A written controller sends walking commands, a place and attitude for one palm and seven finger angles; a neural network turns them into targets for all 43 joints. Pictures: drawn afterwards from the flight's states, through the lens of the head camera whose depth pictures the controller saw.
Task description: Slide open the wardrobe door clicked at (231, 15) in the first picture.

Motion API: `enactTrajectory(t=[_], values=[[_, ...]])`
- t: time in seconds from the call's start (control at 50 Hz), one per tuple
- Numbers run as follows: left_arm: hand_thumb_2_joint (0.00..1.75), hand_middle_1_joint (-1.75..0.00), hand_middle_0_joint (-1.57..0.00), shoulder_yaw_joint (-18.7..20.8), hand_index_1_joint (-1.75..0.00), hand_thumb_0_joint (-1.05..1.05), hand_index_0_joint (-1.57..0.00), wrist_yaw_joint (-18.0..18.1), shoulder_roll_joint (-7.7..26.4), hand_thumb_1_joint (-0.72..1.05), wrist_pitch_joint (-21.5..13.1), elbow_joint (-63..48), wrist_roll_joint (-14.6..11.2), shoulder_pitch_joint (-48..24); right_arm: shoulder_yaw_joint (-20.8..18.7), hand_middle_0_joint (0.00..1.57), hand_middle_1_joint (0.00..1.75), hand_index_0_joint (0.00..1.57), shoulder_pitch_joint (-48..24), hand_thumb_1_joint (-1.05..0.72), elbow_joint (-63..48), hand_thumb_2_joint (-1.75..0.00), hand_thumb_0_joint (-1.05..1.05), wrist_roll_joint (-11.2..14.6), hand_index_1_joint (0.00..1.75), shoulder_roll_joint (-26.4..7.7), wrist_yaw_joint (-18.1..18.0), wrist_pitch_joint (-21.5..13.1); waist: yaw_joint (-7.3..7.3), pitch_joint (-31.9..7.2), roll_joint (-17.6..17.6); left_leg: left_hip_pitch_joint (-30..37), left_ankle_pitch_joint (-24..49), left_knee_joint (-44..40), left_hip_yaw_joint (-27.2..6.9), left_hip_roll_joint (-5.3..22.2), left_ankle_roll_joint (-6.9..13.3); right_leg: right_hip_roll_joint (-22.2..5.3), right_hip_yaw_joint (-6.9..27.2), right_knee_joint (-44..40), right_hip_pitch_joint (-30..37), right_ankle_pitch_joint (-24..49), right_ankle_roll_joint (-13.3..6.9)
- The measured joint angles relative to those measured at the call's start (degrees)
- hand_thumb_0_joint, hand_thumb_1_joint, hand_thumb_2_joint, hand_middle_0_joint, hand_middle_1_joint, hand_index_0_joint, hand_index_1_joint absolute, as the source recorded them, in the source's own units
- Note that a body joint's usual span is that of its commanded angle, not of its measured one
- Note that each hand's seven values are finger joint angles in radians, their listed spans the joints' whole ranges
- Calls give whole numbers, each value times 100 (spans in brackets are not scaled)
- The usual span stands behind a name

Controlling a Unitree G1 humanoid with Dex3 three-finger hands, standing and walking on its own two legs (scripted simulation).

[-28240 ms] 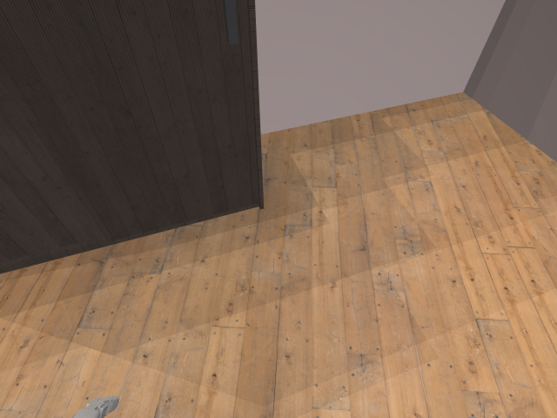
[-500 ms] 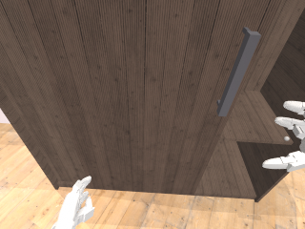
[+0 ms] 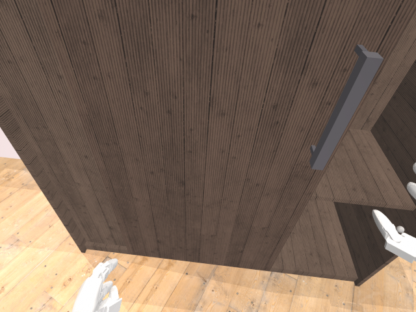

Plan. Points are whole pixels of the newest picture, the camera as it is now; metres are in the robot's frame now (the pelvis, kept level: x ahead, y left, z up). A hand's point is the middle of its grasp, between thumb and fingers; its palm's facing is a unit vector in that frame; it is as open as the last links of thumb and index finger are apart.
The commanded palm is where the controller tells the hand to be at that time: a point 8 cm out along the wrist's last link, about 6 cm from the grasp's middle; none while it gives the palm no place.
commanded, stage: draw the hand back to the body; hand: right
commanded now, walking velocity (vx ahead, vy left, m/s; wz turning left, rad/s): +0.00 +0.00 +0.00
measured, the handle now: (335, 113) +0.47 -0.27 +0.19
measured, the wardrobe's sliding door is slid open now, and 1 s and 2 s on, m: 0.42 0.42 0.42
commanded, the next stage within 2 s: step back with the hand held close in 0.50 s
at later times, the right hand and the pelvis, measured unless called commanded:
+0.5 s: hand (389, 238) +0.20 -0.25 +0.15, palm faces +0.47 +0.80 -0.37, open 7.5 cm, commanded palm +0.15 -0.29 +0.17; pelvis +0.01 +0.02 +0.00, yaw -1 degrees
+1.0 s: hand (413, 252) +0.18 -0.28 +0.15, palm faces +0.35 +0.81 -0.47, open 7.4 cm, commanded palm +0.12 -0.32 +0.17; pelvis -0.03 -0.02 -0.01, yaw +0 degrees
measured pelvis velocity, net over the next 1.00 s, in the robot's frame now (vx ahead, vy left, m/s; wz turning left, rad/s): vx -0.03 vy -0.02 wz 0.01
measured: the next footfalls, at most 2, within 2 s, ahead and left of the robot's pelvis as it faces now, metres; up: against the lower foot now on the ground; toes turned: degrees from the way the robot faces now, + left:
left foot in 1.84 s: -0.21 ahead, +0.01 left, +0.00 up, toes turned -4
right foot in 1.98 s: -0.16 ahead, -0.34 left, +0.00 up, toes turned +1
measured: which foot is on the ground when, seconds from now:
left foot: down 0.00-1.00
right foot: down 0.00-1.00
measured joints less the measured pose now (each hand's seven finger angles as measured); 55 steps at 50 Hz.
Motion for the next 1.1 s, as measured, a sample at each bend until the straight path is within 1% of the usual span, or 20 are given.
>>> enactTrajectory(t=[0.16,0.28,0.38,0.64,0.76,0.84,0.9,1.0,1.06,1.1], values=[[90,-30,-20,44,-30,1,-20,-8,-10,90,83,-138,16,-50,103,22,44,22,597,-65,-443,-79,1,6,44,46,37,67,-59,-46,-2,44,-60,-14,23,-23,31,-18,30,50,6,-81,38],[90,-30,-20,16,-30,1,-20,45,-49,90,132,-135,24,-115,117,21,35,21,562,-80,-428,-86,1,9,35,64,15,135,-143,-25,-14,95,-75,-48,85,-44,62,-26,96,60,15,-92,67],[90,-30,-20,-23,-30,1,-20,63,-96,90,160,-130,39,-159,88,21,32,21,447,-86,-364,-89,2,20,32,89,-7,170,-160,-15,-13,120,-74,-74,104,-57,84,-33,118,28,38,-79,90],[90,-30,-20,-2,-30,1,-20,58,-94,90,231,-124,36,-105,83,21,30,21,514,-89,-398,-90,2,47,30,35,41,173,-102,14,21,142,-63,-116,82,-83,108,-60,103,2,63,-85,118],[90,-30,-20,3,-30,1,-20,48,-16,90,579,-320,-16,-205,-188,21,30,21,525,-89,-508,-90,2,-89,30,-143,4,-94,47,-51,19,-348,-26,46,112,-178,42,-169,147,397,-538,-175,79],[90,-30,-20,65,-30,1,-20,74,32,90,768,-530,-69,-242,-126,21,30,21,770,-89,-731,-90,2,-113,30,-163,-13,-87,141,-54,56,-663,-38,266,24,-126,-46,-146,45,464,-753,-145,4],[90,-30,-20,98,-30,1,-20,114,33,90,848,-660,-88,-231,-82,21,30,21,944,-89,-890,-90,2,-102,30,-256,-17,-91,204,-45,101,-830,-30,392,-27,-75,-90,-110,-19,501,-866,-105,-67],[90,-30,-20,90,-30,1,-20,149,0,90,803,-778,-84,-141,-204,21,30,21,1017,-88,-1012,-90,2,-76,30,-464,-69,-225,254,-9,146,-1036,40,535,-35,-5,-177,-48,-46,554,-1037,0,-192],[90,-30,-20,51,-30,1,-20,158,-33,90,693,-788,-77,-65,-337,21,30,21,967,-88,-965,-90,2,-106,30,-496,-114,-358,260,7,147,-1174,81,613,-27,25,-211,-4,-33,564,-1157,87,-270],[90,-30,-20,40,-30,1,-20,163,-56,90,604,-795,-68,-2,-407,21,30,21,879,-88,-903,-90,2,-162,30,-482,-133,-428,287,34,129,-1286,7,746,-97,-16,-180,55,27,583,-1261,143,-316]])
